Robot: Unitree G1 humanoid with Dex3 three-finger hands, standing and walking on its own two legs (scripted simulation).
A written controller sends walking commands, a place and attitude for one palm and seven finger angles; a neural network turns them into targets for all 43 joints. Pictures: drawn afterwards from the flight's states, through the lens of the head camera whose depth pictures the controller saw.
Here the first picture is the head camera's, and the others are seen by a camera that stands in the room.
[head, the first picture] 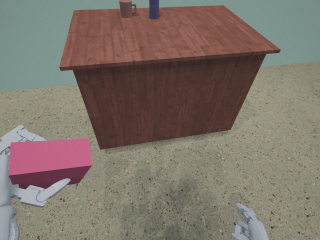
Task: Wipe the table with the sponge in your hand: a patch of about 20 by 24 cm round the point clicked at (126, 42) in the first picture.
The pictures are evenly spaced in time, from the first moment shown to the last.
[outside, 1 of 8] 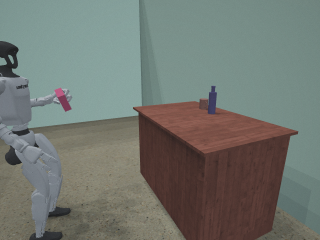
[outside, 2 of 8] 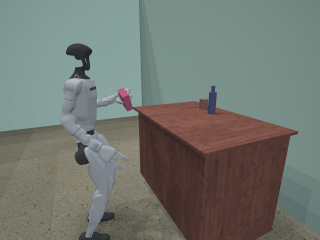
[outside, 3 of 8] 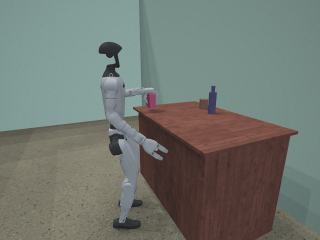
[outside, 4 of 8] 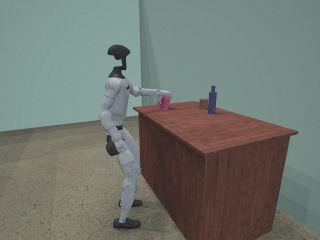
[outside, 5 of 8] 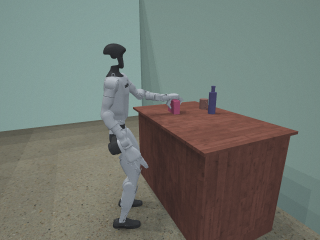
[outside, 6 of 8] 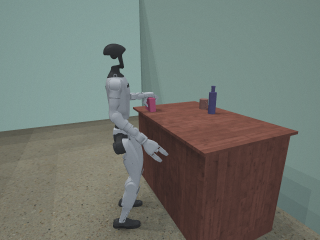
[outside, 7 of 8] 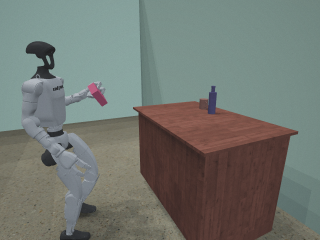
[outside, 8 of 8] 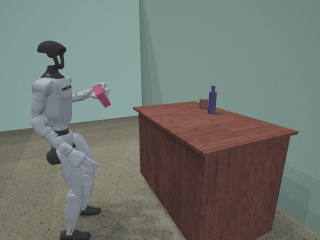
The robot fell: no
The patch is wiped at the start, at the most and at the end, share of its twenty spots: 0.00 0.90 0.90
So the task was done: yes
